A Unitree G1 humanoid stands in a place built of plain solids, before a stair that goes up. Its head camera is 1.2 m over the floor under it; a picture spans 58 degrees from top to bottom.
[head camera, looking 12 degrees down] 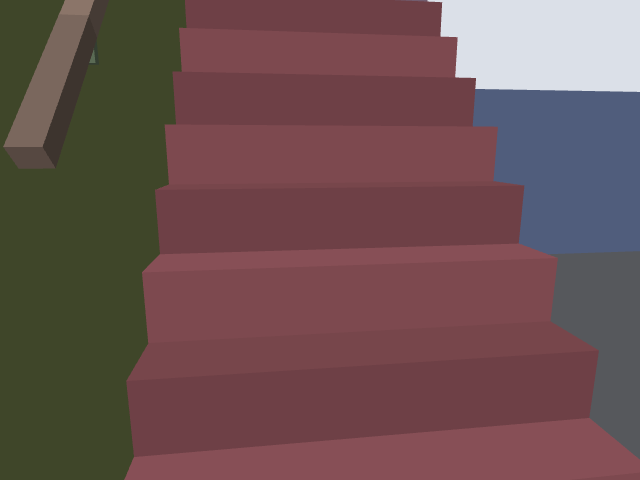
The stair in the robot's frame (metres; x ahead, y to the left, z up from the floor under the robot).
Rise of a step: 0.21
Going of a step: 0.21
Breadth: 1.28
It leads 7 degrees to the left of straight ahead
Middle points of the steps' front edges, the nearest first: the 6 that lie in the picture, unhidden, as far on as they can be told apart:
1.05 -0.16 0.64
1.26 -0.13 0.86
1.47 -0.10 1.07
1.69 -0.07 1.28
1.90 -0.05 1.50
2.11 -0.02 1.71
